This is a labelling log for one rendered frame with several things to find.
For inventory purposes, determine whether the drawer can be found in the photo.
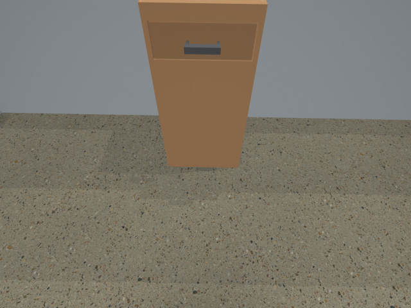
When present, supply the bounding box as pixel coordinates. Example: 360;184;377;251
148;21;257;60

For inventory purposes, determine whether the handle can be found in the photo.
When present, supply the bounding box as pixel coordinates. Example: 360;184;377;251
184;40;221;55

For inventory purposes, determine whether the cabinet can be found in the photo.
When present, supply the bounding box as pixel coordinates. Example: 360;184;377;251
138;0;268;167

